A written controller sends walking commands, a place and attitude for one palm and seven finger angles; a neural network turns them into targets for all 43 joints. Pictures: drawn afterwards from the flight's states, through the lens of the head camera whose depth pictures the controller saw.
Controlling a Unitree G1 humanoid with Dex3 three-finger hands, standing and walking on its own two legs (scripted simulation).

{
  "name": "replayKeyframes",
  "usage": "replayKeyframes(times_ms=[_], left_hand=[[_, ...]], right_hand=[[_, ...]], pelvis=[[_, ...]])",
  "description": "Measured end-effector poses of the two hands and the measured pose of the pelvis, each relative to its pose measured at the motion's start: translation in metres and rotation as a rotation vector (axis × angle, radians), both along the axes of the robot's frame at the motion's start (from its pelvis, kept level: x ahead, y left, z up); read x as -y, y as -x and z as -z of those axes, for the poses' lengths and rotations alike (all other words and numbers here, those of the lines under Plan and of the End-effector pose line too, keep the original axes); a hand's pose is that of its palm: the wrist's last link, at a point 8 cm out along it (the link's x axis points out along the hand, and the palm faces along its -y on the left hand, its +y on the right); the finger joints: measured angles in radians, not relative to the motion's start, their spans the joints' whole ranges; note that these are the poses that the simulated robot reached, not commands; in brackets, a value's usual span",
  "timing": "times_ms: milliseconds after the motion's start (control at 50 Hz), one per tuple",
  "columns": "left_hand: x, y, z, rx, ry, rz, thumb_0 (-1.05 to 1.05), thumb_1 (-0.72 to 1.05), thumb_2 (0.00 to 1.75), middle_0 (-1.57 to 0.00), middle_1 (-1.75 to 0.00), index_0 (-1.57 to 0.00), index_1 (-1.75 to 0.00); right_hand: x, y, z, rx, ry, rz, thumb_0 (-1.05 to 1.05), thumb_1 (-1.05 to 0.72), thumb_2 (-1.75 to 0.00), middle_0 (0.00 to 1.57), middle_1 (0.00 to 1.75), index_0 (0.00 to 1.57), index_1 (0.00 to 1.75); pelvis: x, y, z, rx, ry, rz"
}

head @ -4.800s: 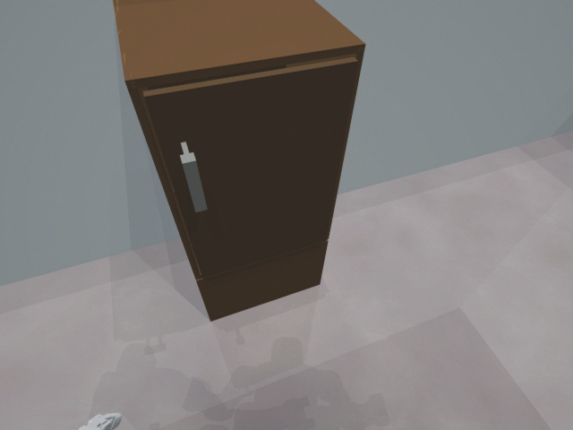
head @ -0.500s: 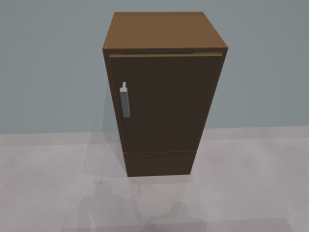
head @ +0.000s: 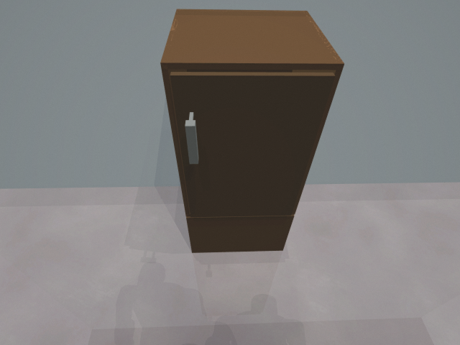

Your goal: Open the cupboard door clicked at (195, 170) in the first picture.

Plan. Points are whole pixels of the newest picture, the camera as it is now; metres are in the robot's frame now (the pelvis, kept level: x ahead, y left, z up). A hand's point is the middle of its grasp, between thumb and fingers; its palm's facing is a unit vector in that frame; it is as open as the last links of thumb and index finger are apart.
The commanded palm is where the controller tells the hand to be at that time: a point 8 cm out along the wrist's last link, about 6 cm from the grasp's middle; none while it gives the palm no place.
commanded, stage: look again from close up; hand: left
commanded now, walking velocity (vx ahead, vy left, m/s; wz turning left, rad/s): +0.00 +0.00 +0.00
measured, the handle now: (192, 138) +0.63 +0.14 -0.02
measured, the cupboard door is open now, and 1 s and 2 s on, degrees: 0 0 0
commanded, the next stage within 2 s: shuffle to correct the standing spot in 0.14 s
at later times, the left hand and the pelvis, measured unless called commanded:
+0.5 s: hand out of the picture -0.01 +0.16 -0.18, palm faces +0.06 -0.99 -0.15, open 7.4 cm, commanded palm none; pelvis +0.02 +0.00 +0.00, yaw +1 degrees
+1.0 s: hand out of the picture +0.09 +0.12 -0.18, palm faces +0.09 -0.99 -0.13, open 7.4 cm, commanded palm none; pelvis +0.10 -0.04 +0.00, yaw +3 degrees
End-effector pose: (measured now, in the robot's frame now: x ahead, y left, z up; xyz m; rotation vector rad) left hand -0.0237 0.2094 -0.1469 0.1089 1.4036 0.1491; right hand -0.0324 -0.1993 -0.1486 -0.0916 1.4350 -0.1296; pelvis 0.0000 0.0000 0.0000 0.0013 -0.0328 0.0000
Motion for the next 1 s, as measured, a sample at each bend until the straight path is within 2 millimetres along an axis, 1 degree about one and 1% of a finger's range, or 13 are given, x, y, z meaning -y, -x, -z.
replayKeyframes(times_ms=[160,320,440,540,600,640,680,740,800,840,880,940,1000], left_hand=[[0.000,0.006,0.002,-0.011,0.016,-0.007,0.01,0.91,0.90,-0.20,-0.30,-0.20,-0.30],[-0.002,0.004,0.005,-0.011,0.029,-0.007,0.01,0.91,0.90,-0.20,-0.30,-0.20,-0.30],[-0.003,0.000,0.006,-0.023,0.024,-0.014,0.01,0.91,0.90,-0.20,-0.30,-0.20,-0.30],[0.004,-0.006,0.004,-0.031,0.008,-0.037,0.01,0.91,0.90,-0.20,-0.30,-0.19,-0.30],[0.011,-0.009,0.004,-0.029,0.001,-0.069,0.01,0.91,0.90,-0.20,-0.30,-0.19,-0.30],[0.017,-0.009,0.005,-0.035,0.003,-0.099,0.01,0.91,0.90,-0.20,-0.30,-0.19,-0.30],[0.023,-0.007,0.007,-0.051,0.013,-0.124,0.00,0.91,0.90,-0.20,-0.30,-0.19,-0.30],[0.033,-0.004,0.010,-0.096,0.040,-0.141,0.00,0.91,0.90,-0.20,-0.30,-0.19,-0.30],[0.039,-0.004,0.021,-0.149,0.078,-0.138,0.00,0.91,0.90,-0.20,-0.30,-0.20,-0.30],[0.041,-0.012,0.024,-0.177,0.092,-0.105,0.01,0.91,0.90,-0.20,-0.30,-0.20,-0.30],[0.041,-0.029,0.023,-0.174,0.091,-0.074,0.01,0.91,0.90,-0.20,-0.30,-0.20,-0.30],[0.040,-0.067,0.016,-0.106,0.072,-0.060,0.01,0.91,0.90,-0.20,-0.30,-0.20,-0.30],[0.040,-0.107,0.007,-0.023,0.035,-0.053,0.01,0.92,0.90,-0.20,-0.30,-0.20,-0.30]], right_hand=[[-0.005,0.005,-0.002,-0.009,0.008,0.005,0.00,-0.91,-0.89,0.20,0.30,0.20,0.30],[-0.010,-0.004,-0.003,0.011,0.016,0.004,0.00,-0.91,-0.89,0.20,0.30,0.20,0.30],[-0.008,-0.013,0.000,0.012,0.012,0.011,0.00,-0.91,-0.89,0.20,0.30,0.20,0.30],[0.005,-0.026,0.003,0.000,0.013,0.006,0.00,-0.91,-0.89,0.20,0.30,0.20,0.30],[0.016,-0.038,0.005,-0.013,0.018,-0.018,0.00,-0.91,-0.89,0.20,0.30,0.20,0.30],[0.022,-0.050,0.003,-0.023,0.029,-0.044,0.00,-0.91,-0.89,0.20,0.30,0.20,0.30],[0.028,-0.068,0.000,-0.020,0.041,-0.070,0.00,-0.91,-0.89,0.20,0.30,0.20,0.30],[0.032,-0.102,-0.004,0.020,0.065,-0.100,0.00,-0.91,-0.89,0.20,0.30,0.20,0.30],[0.040,-0.131,0.000,0.093,0.107,-0.103,0.01,-0.93,-0.89,0.20,0.30,0.20,0.30],[0.043,-0.142,-0.001,0.129,0.120,-0.076,0.01,-0.93,-0.89,0.20,0.30,0.20,0.30],[0.047,-0.147,-0.006,0.146,0.121,-0.054,0.01,-0.93,-0.89,0.20,0.30,0.20,0.30],[0.052,-0.147,-0.011,0.125,0.107,-0.052,0.00,-0.92,-0.89,0.20,0.30,0.20,0.30],[0.060,-0.145,-0.011,0.077,0.080,-0.063,0.00,-0.92,-0.89,0.20,0.30,0.20,0.30]], pelvis=[[-0.005,0.002,0.000,-0.009,0.001,-0.001],[-0.011,-0.001,0.001,-0.014,0.002,-0.002],[-0.007,-0.012,0.003,-0.026,-0.009,-0.014],[0.003,-0.026,0.005,-0.041,-0.009,-0.030],[0.011,-0.037,0.007,-0.049,0.002,-0.049],[0.015,-0.044,0.008,-0.051,0.007,-0.070],[0.017,-0.052,0.007,-0.051,0.010,-0.085],[0.017,-0.064,0.007,-0.048,0.010,-0.092],[0.014,-0.077,0.017,-0.041,0.016,-0.077],[0.017,-0.083,0.019,-0.031,-0.004,-0.054],[0.022,-0.090,0.015,-0.032,-0.014,-0.040],[0.032,-0.098,0.007,-0.039,-0.009,-0.045],[0.045,-0.104,0.001,-0.046,0.002,-0.054]])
